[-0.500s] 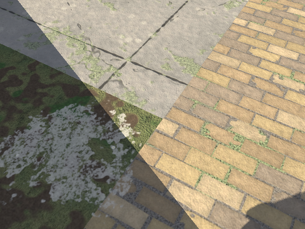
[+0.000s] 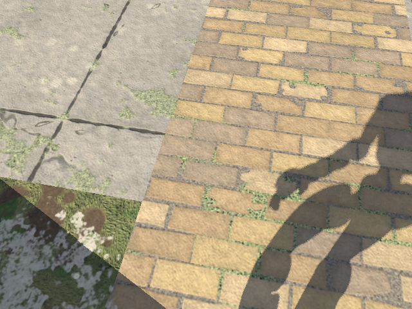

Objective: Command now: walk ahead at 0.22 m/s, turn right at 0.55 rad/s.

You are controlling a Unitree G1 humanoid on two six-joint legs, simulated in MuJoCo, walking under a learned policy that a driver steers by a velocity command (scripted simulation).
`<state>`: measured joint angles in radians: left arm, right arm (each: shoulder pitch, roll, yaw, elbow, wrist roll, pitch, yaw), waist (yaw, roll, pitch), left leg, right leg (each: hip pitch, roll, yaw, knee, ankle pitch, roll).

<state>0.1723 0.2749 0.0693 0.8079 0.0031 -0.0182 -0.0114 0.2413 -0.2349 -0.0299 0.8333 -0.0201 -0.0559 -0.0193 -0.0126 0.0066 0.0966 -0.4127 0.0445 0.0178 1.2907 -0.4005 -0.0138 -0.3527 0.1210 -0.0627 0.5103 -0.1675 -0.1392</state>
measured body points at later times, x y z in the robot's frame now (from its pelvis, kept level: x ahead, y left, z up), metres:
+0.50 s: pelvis +0.12 +0.06 +0.01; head +0.16 +0.07 +0.45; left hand +0.30 +0.31 -0.12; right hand +0.19 -0.24 -0.08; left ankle +0.18 +0.15 -0.73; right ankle +0.05 -0.02 -0.69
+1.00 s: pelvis +0.11 +0.05 +0.01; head +0.11 +0.02 +0.46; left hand +0.35 +0.20 -0.09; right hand +0.05 -0.23 -0.13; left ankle +0.17 +0.16 -0.70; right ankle +0.06 -0.03 -0.73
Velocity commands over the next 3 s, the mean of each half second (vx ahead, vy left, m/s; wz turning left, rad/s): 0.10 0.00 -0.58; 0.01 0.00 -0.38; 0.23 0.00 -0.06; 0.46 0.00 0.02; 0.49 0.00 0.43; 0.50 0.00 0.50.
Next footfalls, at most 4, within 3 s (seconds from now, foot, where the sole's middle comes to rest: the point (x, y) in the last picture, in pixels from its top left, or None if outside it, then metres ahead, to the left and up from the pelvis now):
0.44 left None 0.22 0.13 -0.76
0.90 right None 0.09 -0.05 -0.76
1.26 left None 0.16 0.14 -0.76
1.68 right None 0.32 -0.21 -0.76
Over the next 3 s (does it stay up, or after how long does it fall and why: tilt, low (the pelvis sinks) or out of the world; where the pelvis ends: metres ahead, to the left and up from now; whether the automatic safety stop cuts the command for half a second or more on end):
stays up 0.90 -0.33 0.02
